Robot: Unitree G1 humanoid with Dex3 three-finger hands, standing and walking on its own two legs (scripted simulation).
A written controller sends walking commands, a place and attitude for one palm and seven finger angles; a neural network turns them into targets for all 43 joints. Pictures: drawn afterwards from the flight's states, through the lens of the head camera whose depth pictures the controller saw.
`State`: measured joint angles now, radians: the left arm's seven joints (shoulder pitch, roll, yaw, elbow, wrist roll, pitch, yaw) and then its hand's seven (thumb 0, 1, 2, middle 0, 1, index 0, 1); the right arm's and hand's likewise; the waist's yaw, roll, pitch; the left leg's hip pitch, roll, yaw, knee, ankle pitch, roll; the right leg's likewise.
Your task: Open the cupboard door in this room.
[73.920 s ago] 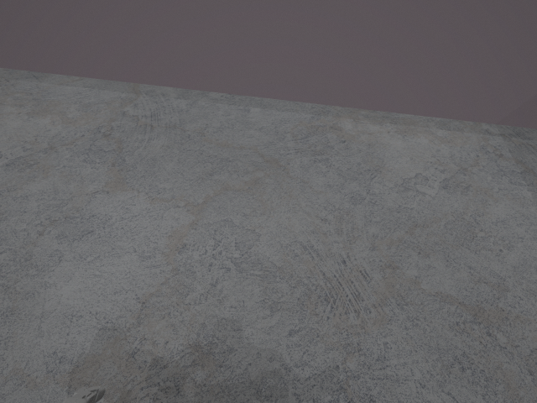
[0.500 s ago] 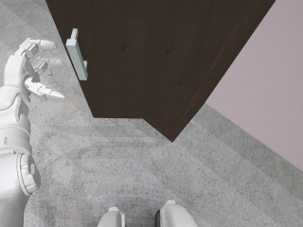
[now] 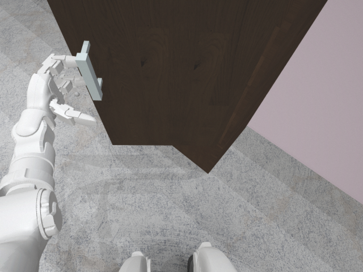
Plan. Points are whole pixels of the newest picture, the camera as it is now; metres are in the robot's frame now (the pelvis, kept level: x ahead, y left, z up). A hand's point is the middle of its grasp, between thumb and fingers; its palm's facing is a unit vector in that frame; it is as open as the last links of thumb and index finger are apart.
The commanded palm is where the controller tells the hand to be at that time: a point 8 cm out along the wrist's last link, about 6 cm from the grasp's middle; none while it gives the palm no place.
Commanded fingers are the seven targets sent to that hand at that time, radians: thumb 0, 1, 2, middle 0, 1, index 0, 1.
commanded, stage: slide the fingers in behind the handle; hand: left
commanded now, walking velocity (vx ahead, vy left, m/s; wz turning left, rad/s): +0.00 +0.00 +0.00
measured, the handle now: (92, 72) +0.54 +0.17 +0.08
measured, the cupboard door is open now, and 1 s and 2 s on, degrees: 41 41 43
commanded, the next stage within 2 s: close the thumb around the handle in 0.92 s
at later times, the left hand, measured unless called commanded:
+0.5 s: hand (92, 94) +0.48 +0.17 +0.07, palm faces -0.05 -1.00 -0.01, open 14.0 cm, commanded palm +0.45 +0.21 +0.08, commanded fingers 0.00 -0.50 0.30 -0.30 -1.20 -0.30 -1.20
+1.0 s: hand (98, 95) +0.48 +0.15 +0.07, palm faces -0.04 -1.00 -0.02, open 14.0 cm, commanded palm +0.45 +0.20 +0.08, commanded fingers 0.00 -0.50 0.30 -0.30 -1.20 -0.30 -1.20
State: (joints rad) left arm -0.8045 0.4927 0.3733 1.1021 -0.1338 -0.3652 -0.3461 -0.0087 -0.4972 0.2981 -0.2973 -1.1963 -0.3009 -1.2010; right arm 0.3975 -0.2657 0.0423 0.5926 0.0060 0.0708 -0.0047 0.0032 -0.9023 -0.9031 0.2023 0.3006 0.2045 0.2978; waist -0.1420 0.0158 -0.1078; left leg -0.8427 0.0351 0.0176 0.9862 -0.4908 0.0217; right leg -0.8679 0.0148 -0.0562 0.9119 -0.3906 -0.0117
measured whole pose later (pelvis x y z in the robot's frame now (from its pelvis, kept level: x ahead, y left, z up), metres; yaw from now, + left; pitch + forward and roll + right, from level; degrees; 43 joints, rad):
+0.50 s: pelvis +0.00 -0.01 +0.00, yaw +0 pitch +20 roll -2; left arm -0.80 0.43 0.35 1.08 -0.13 -0.39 -0.28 -0.01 -0.50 0.30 -0.30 -1.20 -0.30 -1.20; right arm 0.39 -0.26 0.03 0.60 0.00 0.05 0.00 0.00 -0.90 -0.90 0.20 0.30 0.20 0.30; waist -0.14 0.02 -0.11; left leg -0.84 0.03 0.02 0.99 -0.49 0.01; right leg -0.88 0.02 -0.05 0.93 -0.39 -0.02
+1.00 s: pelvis -0.01 +0.00 +0.00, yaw +0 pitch +19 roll -1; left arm -0.81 0.38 0.32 1.10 -0.10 -0.40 -0.22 -0.01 -0.50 0.30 -0.30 -1.20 -0.30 -1.20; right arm 0.39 -0.26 0.03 0.61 0.00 0.04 0.01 0.00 -0.90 -0.90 0.20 0.30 0.20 0.30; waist -0.14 0.02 -0.11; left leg -0.84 0.03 0.03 0.99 -0.48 0.02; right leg -0.88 0.01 -0.04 0.94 -0.39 -0.01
